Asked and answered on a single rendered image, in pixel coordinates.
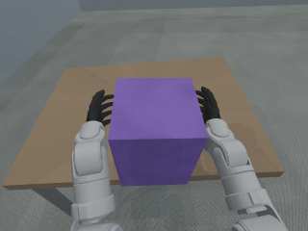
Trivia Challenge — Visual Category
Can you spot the table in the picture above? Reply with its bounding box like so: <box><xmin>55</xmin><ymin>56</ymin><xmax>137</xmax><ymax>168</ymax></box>
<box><xmin>2</xmin><ymin>57</ymin><xmax>285</xmax><ymax>217</ymax></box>

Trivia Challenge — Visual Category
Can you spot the carton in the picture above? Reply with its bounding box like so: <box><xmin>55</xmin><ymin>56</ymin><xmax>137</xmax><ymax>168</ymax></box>
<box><xmin>108</xmin><ymin>78</ymin><xmax>209</xmax><ymax>187</ymax></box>

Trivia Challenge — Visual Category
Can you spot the left robot hand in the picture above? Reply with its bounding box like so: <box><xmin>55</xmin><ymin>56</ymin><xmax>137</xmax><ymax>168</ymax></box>
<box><xmin>86</xmin><ymin>90</ymin><xmax>114</xmax><ymax>127</ymax></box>

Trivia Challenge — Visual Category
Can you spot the right robot hand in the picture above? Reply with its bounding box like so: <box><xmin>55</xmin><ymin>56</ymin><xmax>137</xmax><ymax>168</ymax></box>
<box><xmin>195</xmin><ymin>87</ymin><xmax>221</xmax><ymax>124</ymax></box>

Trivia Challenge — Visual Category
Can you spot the robot right upper arm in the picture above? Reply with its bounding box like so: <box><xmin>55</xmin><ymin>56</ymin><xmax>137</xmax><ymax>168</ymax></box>
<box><xmin>231</xmin><ymin>215</ymin><xmax>287</xmax><ymax>231</ymax></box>

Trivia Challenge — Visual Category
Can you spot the robot left forearm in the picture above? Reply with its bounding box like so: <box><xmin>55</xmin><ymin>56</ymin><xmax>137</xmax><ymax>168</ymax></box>
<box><xmin>70</xmin><ymin>120</ymin><xmax>116</xmax><ymax>231</ymax></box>

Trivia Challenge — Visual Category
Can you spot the robot right forearm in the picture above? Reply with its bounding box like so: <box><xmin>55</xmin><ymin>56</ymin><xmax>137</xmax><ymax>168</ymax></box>
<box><xmin>204</xmin><ymin>118</ymin><xmax>288</xmax><ymax>231</ymax></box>

